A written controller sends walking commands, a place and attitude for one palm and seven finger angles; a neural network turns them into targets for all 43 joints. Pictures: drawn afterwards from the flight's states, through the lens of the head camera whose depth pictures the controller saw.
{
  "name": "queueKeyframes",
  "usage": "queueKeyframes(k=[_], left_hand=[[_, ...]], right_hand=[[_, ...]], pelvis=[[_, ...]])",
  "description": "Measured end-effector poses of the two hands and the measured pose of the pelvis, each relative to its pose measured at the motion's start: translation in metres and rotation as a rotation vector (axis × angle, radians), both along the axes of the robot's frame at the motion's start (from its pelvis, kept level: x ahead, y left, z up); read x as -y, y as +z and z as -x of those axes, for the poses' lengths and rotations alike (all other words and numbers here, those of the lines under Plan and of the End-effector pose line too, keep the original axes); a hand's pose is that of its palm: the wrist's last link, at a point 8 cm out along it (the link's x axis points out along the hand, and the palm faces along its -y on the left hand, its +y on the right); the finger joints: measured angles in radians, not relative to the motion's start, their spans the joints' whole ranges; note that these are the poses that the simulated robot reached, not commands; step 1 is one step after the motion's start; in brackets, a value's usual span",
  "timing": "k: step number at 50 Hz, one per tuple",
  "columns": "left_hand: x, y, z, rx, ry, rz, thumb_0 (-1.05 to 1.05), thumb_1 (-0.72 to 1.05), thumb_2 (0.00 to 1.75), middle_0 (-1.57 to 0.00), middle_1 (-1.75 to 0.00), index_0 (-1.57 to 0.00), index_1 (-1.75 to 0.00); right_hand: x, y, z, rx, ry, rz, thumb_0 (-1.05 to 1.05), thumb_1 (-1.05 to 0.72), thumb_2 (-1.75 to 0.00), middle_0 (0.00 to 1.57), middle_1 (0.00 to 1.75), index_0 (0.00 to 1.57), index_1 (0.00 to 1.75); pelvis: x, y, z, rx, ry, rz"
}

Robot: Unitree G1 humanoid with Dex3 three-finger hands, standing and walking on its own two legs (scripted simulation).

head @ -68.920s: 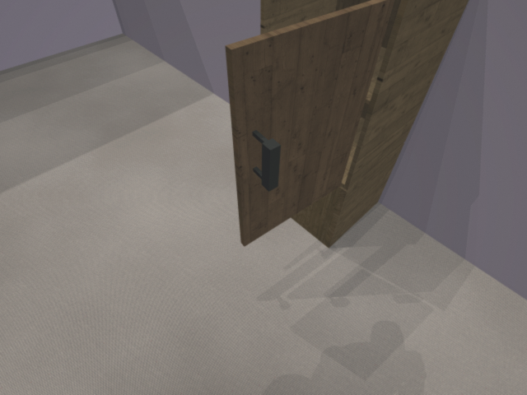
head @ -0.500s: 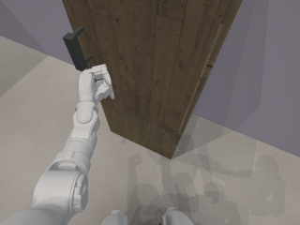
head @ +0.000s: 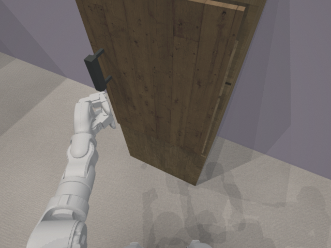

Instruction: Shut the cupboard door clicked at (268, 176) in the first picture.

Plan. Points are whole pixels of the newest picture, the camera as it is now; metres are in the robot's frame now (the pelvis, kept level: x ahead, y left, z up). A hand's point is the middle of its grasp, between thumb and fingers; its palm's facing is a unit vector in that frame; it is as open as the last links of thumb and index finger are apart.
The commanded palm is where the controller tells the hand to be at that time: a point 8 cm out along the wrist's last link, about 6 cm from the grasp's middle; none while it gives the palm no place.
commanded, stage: draw the hand back to the body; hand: left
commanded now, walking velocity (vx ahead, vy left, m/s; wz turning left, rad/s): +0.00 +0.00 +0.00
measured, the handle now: (100, 70) +0.63 +0.20 +0.05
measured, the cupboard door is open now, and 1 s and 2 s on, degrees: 2 2 2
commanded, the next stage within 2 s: step back with the hand held close in 1.30 s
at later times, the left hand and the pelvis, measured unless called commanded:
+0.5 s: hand (48, 152) +0.29 +0.21 +0.14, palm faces +0.23 -0.94 -0.24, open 3.3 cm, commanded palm +0.25 +0.25 +0.16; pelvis +0.02 +0.01 +0.04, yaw +2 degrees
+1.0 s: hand out of the picture +0.19 +0.29 +0.21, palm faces +0.51 -0.74 -0.44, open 6.7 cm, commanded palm +0.15 +0.32 +0.22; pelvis +0.03 +0.01 +0.05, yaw +3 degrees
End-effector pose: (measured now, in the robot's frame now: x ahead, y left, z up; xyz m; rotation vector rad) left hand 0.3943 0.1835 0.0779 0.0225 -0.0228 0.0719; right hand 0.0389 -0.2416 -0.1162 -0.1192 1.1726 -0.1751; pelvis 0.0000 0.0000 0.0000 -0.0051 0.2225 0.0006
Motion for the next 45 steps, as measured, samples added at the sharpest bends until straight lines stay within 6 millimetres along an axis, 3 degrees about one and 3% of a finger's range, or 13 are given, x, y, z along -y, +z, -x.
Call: queueKeyframes(k=[5,12,19,25,34,45], left_hand=[[-0.018,0.018,0.026,0.031,-0.006,-0.009,0.02,0.9,0.9,-1.3,-1.5,-1.3,-1.5],[-0.032,0.039,0.063,0.038,-0.037,-0.01,0.02,0.9,0.9,-1.28,-1.48,-1.27,-1.47],[-0.047,0.061,0.109,-0.004,0.039,-0.172,0.02,0.9,0.9,-1.16,-1.34,-1.15,-1.34],[-0.076,0.075,0.14,-0.031,0.167,-0.219,0.02,0.9,0.9,-1.01,-1.18,-1.01,-1.17],[-0.101,0.104,0.182,-0.002,0.289,-0.295,0.02,0.9,0.9,-0.77,-0.92,-0.77,-0.91],[-0.13,0.134,0.228,0.029,0.418,-0.424,0.02,0.89,0.9,-0.47,-0.59,-0.47,-0.58]], right_hand=[[0.005,0.015,-0.019,0.067,0.013,0.033,0.01,-0.91,-0.9,0.2,0.3,0.21,0.3],[0.004,0.04,-0.082,0.27,0.063,0.057,0.01,-0.91,-0.9,0.2,0.3,0.2,0.3],[-0.02,0.076,-0.148,0.434,0.113,0.05,0.01,-0.91,-0.9,0.2,0.3,0.2,0.3],[-0.047,0.096,-0.183,0.506,0.2,0.023,0.01,-0.91,-0.9,0.2,0.3,0.2,0.3],[-0.066,0.092,-0.189,0.497,0.264,-0.02,0.01,-0.9,-0.9,0.2,0.3,0.21,0.3],[-0.048,0.078,-0.168,0.434,0.229,-0.001,0.01,-0.9,-0.9,0.2,0.3,0.21,0.3]], pelvis=[[-0.001,0.01,-0.003,0.05,0.011,0.006],[-0.005,0.018,-0.006,0.11,0.02,0.006],[-0.008,0.034,-0.013,0.195,0.025,-0.003],[-0.009,0.042,-0.018,0.245,0.041,-0.003],[-0.012,0.047,-0.026,0.274,0.05,-0.005],[-0.01,0.048,-0.028,0.282,0.047,-0.003]])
